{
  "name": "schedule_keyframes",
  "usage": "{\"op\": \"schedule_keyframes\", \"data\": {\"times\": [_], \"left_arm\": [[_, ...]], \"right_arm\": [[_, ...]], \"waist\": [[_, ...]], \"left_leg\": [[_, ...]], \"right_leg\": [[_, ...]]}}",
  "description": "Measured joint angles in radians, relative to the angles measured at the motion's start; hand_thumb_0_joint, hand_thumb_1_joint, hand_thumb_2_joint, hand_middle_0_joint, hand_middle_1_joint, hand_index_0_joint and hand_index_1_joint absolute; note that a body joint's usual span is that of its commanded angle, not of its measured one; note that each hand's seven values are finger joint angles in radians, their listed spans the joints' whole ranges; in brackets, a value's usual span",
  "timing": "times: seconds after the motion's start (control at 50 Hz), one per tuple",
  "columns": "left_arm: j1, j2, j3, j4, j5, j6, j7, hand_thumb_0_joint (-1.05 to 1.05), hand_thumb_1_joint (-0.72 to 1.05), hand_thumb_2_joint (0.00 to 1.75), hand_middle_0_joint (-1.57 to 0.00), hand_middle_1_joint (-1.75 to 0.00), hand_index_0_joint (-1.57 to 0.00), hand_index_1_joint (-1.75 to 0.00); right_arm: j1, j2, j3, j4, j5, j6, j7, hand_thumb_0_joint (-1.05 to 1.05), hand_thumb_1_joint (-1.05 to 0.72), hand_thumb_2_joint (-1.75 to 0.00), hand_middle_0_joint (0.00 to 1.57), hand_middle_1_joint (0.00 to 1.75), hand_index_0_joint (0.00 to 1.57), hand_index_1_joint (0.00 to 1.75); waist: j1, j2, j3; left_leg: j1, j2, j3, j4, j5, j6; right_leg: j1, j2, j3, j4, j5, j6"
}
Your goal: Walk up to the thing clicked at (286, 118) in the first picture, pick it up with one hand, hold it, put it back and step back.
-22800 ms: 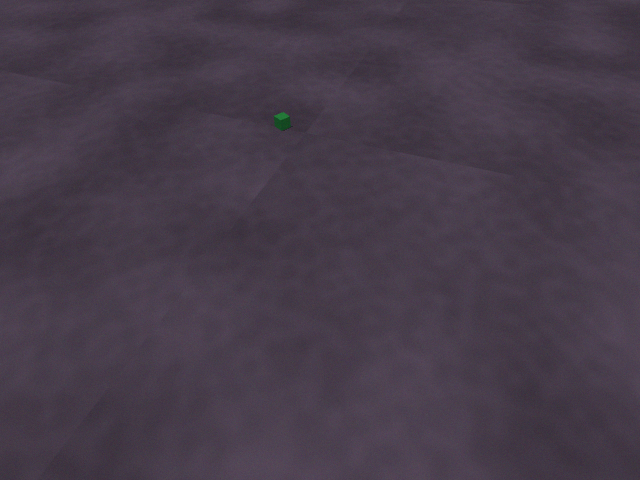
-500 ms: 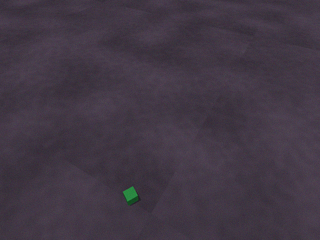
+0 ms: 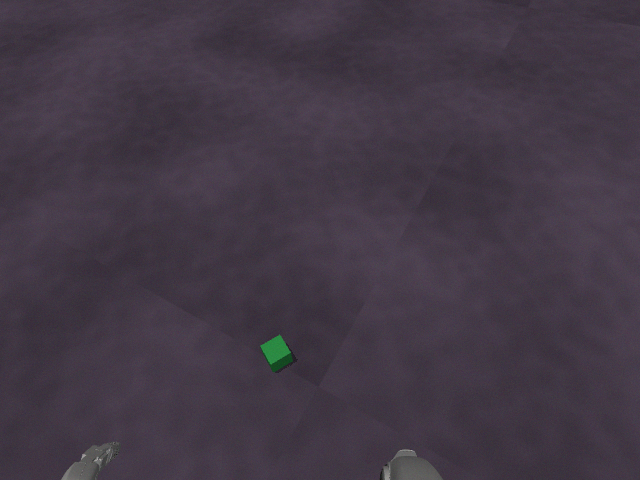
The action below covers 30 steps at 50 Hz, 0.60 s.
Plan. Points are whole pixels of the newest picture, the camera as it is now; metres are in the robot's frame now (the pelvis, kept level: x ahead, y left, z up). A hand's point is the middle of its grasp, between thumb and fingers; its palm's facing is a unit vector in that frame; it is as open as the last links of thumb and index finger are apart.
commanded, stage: walk up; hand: left
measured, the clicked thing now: (276, 353) +0.56 +0.19 -0.71
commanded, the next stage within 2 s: none
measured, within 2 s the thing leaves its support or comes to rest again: neither
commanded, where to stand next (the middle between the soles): +0.10 -0.01 m, yaw -6 degrees
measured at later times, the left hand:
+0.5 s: hand out of the picture +0.09 +0.26 -0.11, palm faces -0.10 -0.93 -0.36, open 7.4 cm
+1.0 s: hand out of the picture +0.10 +0.28 -0.11, palm faces -0.16 -0.90 -0.42, open 7.4 cm
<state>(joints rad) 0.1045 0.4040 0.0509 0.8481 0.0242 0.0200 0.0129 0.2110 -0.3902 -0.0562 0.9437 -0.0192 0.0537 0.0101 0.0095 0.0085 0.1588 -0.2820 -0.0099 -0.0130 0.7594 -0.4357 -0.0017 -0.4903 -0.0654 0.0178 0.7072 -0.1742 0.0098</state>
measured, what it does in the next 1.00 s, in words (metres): steps on the spot: right foot, then left foot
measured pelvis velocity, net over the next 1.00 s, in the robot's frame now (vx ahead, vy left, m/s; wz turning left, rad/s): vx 0.03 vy -0.01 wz -0.13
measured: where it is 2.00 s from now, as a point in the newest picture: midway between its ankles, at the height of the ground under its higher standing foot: outside the picture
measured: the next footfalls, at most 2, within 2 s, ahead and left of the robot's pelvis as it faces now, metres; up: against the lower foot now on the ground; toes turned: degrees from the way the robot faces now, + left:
right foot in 0.30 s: +0.03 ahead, -0.11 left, +0.00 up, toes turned -4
left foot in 0.64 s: +0.16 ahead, +0.13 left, +0.01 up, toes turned -5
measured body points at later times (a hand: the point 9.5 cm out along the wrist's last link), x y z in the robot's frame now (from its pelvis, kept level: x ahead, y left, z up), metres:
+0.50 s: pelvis +0.01 +0.00 +0.03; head +0.02 +0.00 +0.48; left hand +0.10 +0.31 -0.09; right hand +0.07 -0.32 -0.08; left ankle +0.04 +0.14 -0.66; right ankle -0.01 -0.11 -0.71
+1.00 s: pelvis +0.03 -0.01 +0.02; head +0.03 -0.02 +0.47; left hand +0.11 +0.32 -0.08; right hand +0.03 -0.36 -0.08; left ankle +0.12 +0.13 -0.70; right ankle +0.03 -0.14 -0.70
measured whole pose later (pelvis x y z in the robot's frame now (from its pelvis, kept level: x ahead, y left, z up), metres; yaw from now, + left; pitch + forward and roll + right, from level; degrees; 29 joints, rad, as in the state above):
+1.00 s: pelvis +0.03 -0.01 +0.02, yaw -8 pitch -3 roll +0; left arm 0.36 0.46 0.09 0.90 0.02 -0.01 -0.06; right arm 0.32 -0.45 -0.08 0.86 -0.04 -0.02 0.03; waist -0.02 0.00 0.04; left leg -0.32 0.07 0.01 0.56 -0.22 0.03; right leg -0.27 -0.04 -0.04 0.63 -0.41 -0.03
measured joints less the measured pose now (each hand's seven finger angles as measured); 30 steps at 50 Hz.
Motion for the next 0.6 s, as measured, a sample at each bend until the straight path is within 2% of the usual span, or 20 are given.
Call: {"op": "schedule_keyframes", "data": {"times": [0.02, 0.04, 0.08, 0.12, 0.18, 0.24, 0.3, 0.34, 0.36, 0.42, 0.46, 0.56, 0.6], "left_arm": [[0.003, 0.012, 0.006, 0.006, -0.006, 0.009, 0.001, 0.00, 0.90, 0.90, -0.21, -0.30, -0.20, -0.30], [0.012, 0.014, 0.010, 0.018, -0.012, 0.018, 0.004, 0.00, 0.91, 0.90, -0.21, -0.30, -0.20, -0.30], [0.028, 0.006, 0.011, 0.051, -0.015, 0.030, 0.005, 0.00, 0.91, 0.90, -0.20, -0.30, -0.20, -0.30], [0.041, 0.009, 0.011, 0.068, -0.022, 0.031, 0.000, 0.00, 0.91, 0.90, -0.20, -0.30, -0.20, -0.30], [0.068, 0.024, 0.014, 0.070, -0.030, 0.020, -0.006, 0.00, 0.91, 0.90, -0.20, -0.30, -0.20, -0.30], [0.089, 0.021, 0.008, 0.088, -0.022, 0.012, -0.015, 0.00, 0.91, 0.90, -0.20, -0.30, -0.20, -0.30], [0.114, 0.007, -0.003, 0.102, -0.007, -0.003, -0.027, 0.00, 0.91, 0.90, -0.20, -0.30, -0.20, -0.30], [0.109, -0.020, -0.008, 0.113, 0.001, -0.016, -0.032, 0.01, 0.91, 0.90, -0.20, -0.30, -0.20, -0.30], [0.108, -0.031, -0.011, 0.110, 0.004, -0.026, -0.034, 0.01, 0.91, 0.90, -0.20, -0.30, -0.20, -0.30], [0.135, -0.033, -0.011, 0.075, 0.001, -0.053, -0.042, 0.01, 0.91, 0.90, -0.21, -0.30, -0.20, -0.30], [0.151, -0.033, -0.011, 0.060, -0.003, -0.056, -0.044, 0.00, 0.91, 0.90, -0.21, -0.30, -0.20, -0.30], [0.168, -0.021, -0.017, 0.045, -0.002, -0.048, -0.038, 0.00, 0.91, 0.90, -0.21, -0.30, -0.20, -0.30], [0.163, -0.010, -0.018, 0.039, -0.007, -0.031, -0.037, 0.00, 0.91, 0.90, -0.21, -0.30, -0.20, -0.30]], "right_arm": [[0.003, 0.013, 0.001, 0.010, -0.008, -0.003, 0.000, 0.00, -0.90, -0.90, 0.21, 0.30, 0.21, 0.30], [0.013, 0.018, 0.002, 0.013, -0.014, -0.005, 0.001, 0.00, -0.90, -0.90, 0.21, 0.30, 0.21, 0.30], [0.033, 0.015, 0.003, 0.017, -0.018, -0.010, 0.005, 0.00, -0.90, -0.90, 0.21, 0.30, 0.21, 0.30], [0.045, 0.019, 0.005, 0.020, -0.021, -0.014, -0.002, 0.00, -0.90, -0.90, 0.21, 0.30, 0.21, 0.30], [0.041, 0.029, 0.011, 0.016, -0.020, -0.038, -0.010, 0.00, -0.90, -0.90, 0.21, 0.30, 0.21, 0.30], [0.031, 0.021, 0.010, -0.006, -0.022, -0.064, -0.008, 0.00, -0.90, -0.90, 0.21, 0.30, 0.21, 0.30], [0.023, -0.001, 0.005, -0.041, -0.023, -0.074, 0.001, 0.00, -0.90, -0.90, 0.21, 0.30, 0.21, 0.30], [0.021, -0.024, -0.002, -0.054, -0.015, -0.073, 0.001, 0.00, -0.90, -0.90, 0.21, 0.30, 0.21, 0.30], [0.027, -0.030, -0.004, -0.056, -0.007, -0.070, -0.001, 0.00, -0.90, -0.90, 0.21, 0.30, 0.21, 0.30], [0.033, -0.018, 0.004, -0.048, 0.000, -0.056, -0.007, 0.00, -0.90, -0.90, 0.21, 0.30, 0.21, 0.30], [0.031, -0.016, 0.007, -0.055, 0.002, -0.063, -0.002, 0.00, -0.90, -0.90, 0.21, 0.30, 0.21, 0.30], [0.019, -0.023, 0.008, -0.065, 0.007, -0.087, 0.003, 0.00, -0.90, -0.90, 0.21, 0.30, 0.21, 0.30], [0.009, -0.020, 0.007, -0.056, 0.012, -0.093, -0.003, 0.00, -0.90, -0.90, 0.21, 0.30, 0.21, 0.30]], "waist": [[0.008, -0.039, 0.004], [0.008, -0.051, -0.005], [-0.026, -0.024, -0.028], [-0.039, -0.015, -0.039], [-0.023, -0.042, -0.045], [-0.018, -0.053, -0.046], [-0.015, -0.041, -0.054], [-0.030, 0.009, -0.039], [-0.036, 0.031, -0.037], [-0.007, 0.003, -0.060], [0.003, -0.009, -0.065], [0.012, 0.005, -0.063], [0.016, 0.004, -0.056]], "left_leg": [[0.015, -0.020, 0.027, -0.012, 0.012, 0.002], [0.018, -0.022, 0.039, -0.015, 0.013, 0.006], [0.012, 0.004, 0.012, -0.016, 0.014, 0.017], [0.017, 0.024, -0.004, -0.049, 0.035, 0.020], [0.024, 0.031, 0.017, -0.104, 0.068, 0.012], [0.027, 0.036, 0.038, -0.118, 0.072, 0.012], [0.026, 0.055, 0.068, -0.089, 0.046, 0.011], [0.033, 0.086, 0.049, -0.055, 0.026, 0.006], [0.023, 0.096, 0.029, -0.021, 0.030, 0.015], [-0.044, 0.043, 0.015, 0.146, -0.090, 0.034], [-0.085, 0.023, 0.011, 0.193, -0.110, 0.040], [-0.133, 0.047, 0.017, 0.056, 0.021, 0.027], [-0.108, 0.047, 0.026, -0.055, 0.130, 0.019]], "right_leg": [[-0.007, -0.011, 0.033, 0.020, -0.014, -0.007], [-0.016, 0.004, 0.060, 0.047, -0.090, -0.017], [-0.026, 0.070, 0.083, 0.163, -0.248, -0.029], [-0.024, 0.116, 0.094, 0.279, -0.283, -0.037], [0.013, 0.126, 0.101, 0.309, -0.267, -0.039], [0.110, 0.098, 0.058, 0.157, -0.292, -0.025], [0.202, 0.087, 0.007, -0.008, -0.327, -0.032], [0.255, 0.112, -0.021, -0.091, -0.166, -0.035], [0.275, 0.122, -0.038, -0.111, -0.146, -0.035], [0.291, 0.098, -0.013, -0.111, -0.164, -0.046], [0.313, 0.079, 0.001, -0.137, -0.159, -0.049], [0.335, 0.069, 0.005, -0.161, -0.155, -0.027], [0.321, 0.067, 0.006, -0.118, -0.181, -0.015]]}}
